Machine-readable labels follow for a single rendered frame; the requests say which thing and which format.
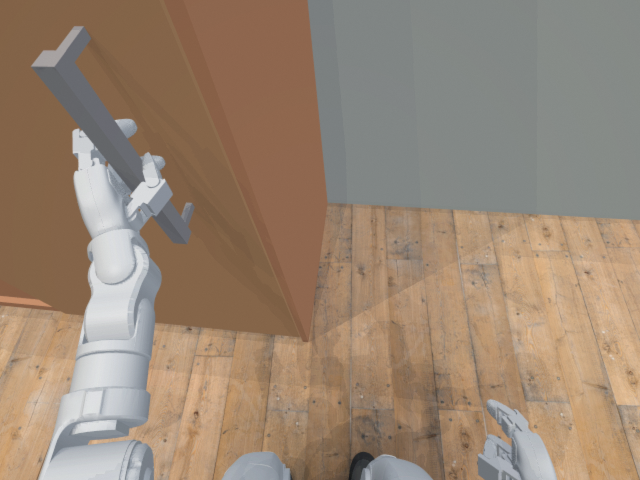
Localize handle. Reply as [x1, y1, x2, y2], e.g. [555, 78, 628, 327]
[31, 26, 195, 244]

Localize robot right foot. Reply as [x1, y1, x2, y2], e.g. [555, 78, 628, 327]
[349, 452, 374, 480]

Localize left robot thigh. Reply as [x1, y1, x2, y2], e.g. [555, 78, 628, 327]
[221, 452, 290, 480]

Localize wardrobe door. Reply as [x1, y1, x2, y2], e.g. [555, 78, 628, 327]
[0, 279, 37, 299]
[0, 0, 300, 337]

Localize robot left forearm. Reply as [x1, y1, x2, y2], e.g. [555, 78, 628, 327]
[38, 229, 162, 480]

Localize robot right hand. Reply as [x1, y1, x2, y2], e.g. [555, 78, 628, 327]
[478, 399, 557, 480]

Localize robot left hand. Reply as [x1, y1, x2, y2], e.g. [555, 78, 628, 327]
[73, 119, 173, 240]

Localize robot left upper arm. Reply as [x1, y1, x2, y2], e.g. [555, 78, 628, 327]
[43, 440, 154, 480]

